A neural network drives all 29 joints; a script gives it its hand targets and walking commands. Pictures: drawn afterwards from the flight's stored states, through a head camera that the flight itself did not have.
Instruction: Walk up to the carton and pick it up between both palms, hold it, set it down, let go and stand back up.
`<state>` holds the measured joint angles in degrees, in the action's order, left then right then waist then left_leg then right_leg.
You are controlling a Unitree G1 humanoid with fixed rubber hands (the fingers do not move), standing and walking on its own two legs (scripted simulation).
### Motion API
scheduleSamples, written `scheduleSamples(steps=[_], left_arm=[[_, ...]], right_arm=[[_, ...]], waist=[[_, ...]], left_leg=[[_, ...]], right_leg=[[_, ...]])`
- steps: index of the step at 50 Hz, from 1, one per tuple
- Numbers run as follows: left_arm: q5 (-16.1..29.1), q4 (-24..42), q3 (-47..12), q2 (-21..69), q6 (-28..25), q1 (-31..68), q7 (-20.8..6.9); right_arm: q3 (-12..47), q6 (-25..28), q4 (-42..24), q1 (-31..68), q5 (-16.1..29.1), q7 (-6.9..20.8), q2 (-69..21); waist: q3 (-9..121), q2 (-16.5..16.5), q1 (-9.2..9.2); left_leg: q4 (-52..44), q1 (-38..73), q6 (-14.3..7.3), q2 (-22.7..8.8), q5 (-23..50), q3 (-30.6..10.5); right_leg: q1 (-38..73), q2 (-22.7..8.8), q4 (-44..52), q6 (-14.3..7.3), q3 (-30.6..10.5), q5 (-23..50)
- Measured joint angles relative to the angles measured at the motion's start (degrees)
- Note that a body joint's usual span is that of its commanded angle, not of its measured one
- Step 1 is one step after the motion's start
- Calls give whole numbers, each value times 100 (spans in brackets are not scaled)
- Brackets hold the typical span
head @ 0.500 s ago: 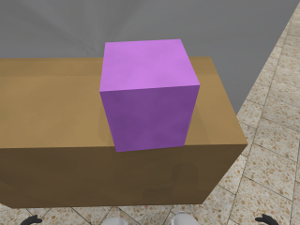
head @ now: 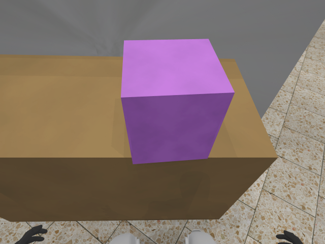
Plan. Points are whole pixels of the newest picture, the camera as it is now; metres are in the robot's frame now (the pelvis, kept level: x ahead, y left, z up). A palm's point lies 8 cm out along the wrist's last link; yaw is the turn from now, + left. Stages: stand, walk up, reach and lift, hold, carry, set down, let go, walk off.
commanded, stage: walk up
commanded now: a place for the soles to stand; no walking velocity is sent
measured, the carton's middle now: (169, 104) +0.45 +0.01 +0.10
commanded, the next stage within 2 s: reach and lift in 0.94 s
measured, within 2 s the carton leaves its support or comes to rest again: neither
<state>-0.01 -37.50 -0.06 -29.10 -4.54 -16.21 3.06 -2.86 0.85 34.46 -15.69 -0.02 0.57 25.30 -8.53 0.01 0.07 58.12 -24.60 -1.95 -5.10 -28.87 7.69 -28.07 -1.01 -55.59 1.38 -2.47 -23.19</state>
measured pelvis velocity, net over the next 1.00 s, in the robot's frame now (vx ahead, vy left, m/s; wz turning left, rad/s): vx -0.01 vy -0.01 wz -0.01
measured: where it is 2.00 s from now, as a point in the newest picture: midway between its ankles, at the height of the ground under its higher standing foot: outside the picture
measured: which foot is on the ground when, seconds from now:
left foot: down 0.00-1.00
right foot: down 0.00-1.00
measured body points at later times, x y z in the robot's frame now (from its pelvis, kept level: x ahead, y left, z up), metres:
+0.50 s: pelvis +0.00 -0.01 +0.00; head +0.03 -0.01 +0.45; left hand +0.13 +0.32 -0.07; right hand +0.13 -0.33 -0.08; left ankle +0.03 +0.10 -0.68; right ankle +0.06 -0.16 -0.68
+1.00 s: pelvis -0.01 -0.01 +0.00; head +0.02 -0.02 +0.45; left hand +0.13 +0.32 -0.07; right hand +0.13 -0.34 -0.08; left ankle +0.03 +0.10 -0.68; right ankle +0.06 -0.16 -0.68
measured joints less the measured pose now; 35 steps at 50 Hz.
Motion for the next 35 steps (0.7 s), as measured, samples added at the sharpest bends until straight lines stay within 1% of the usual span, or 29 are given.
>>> scheduleSamples(steps=[2,3,6,8,9,10,11,12,16,18,21,22,23,24,26,30,32,35], left_arm=[[0,-1,0,0,25,38,0],[0,-1,0,0,49,56,0],[0,-1,0,0,83,96,0],[0,-3,0,-2,75,90,0],[0,-5,-1,-1,58,86,0],[0,-6,-1,0,39,75,0],[0,-6,-1,0,16,62,0],[0,-6,-1,0,0,53,0],[0,-7,0,0,27,89,0],[0,-8,0,0,81,134,0],[0,-7,0,0,107,170,0],[0,-6,0,-1,106,168,0],[0,-5,0,-2,95,164,0],[0,-6,-1,-1,80,159,0],[0,-6,0,0,42,151,0],[0,-7,0,0,37,183,0],[0,-7,0,0,68,217,0],[0,-7,0,0,93,230,0]], right_arm=[[0,0,0,0,0,6,0],[0,0,0,0,0,9,0],[0,0,0,1,0,9,0],[0,0,-1,17,0,9,-1],[0,0,-1,35,0,9,-1],[-1,0,-1,53,0,9,0],[-1,0,-1,73,0,9,0],[0,-1,-1,98,0,9,0],[0,-2,0,136,0,9,0],[0,-2,0,136,0,9,0],[0,-2,0,136,0,9,0],[0,-2,0,140,0,9,-1],[0,-2,-1,147,0,9,-1],[0,-2,0,156,0,9,0],[0,-2,0,162,0,9,0],[0,-2,0,167,0,7,0],[0,-2,0,167,0,7,0],[0,-2,0,167,0,8,0]], waist=[[0,1,0],[0,1,-1],[1,2,-1],[4,-2,1],[-6,1,0],[-9,2,0],[-8,3,0],[-9,3,0],[-9,2,0],[-9,3,-1],[-3,2,0],[0,0,1],[-1,-1,1],[-7,3,-1],[-7,5,0],[-7,5,0],[-7,5,-1],[-6,5,0]], left_leg=[[-1,0,0,27,0,-1],[-1,3,-2,28,-7,-1],[-1,9,-24,17,-14,-2],[3,-19,-19,2,-11,1],[15,-35,-4,-6,-10,-1],[18,-32,12,-14,-7,-5],[18,-24,15,-18,-2,-5],[18,-19,15,-16,-1,-5],[12,-18,23,31,11,-4],[12,-6,21,28,13,-6],[11,-10,12,-7,20,-5],[12,-27,15,-23,26,-3],[22,-52,32,-37,32,-3],[26,-53,56,-53,38,-7],[26,-36,61,-64,47,-8],[15,-30,63,-42,59,-8],[12,-27,65,-42,68,-8],[12,-8,65,-61,71,-8]], right_leg=[[0,-26,-13,-14,0,-19],[-2,-21,-23,-58,0,-28],[-8,-18,-234,-106,1,-392],[29,-19,-129,-143,-3,-356],[38,-19,-27,-129,-1,-64],[31,-16,-39,-56,0,8],[30,-16,-63,3,0,-21],[30,-18,-81,18,0,-70],[29,-65,-112,9,-2,-138],[25,-54,-169,-65,0,-223],[25,-47,-357,-114,-2,-483],[40,-47,-287,-135,-4,-483],[65,-47,-135,-153,-4,-270],[63,-39,-110,-95,-1,-114],[59,-32,-153,8,-2,-134],[59,-53,-176,9,-3,-197],[59,-50,-179,-24,-2,-193],[58,-32,-239,-47,-1,-359]])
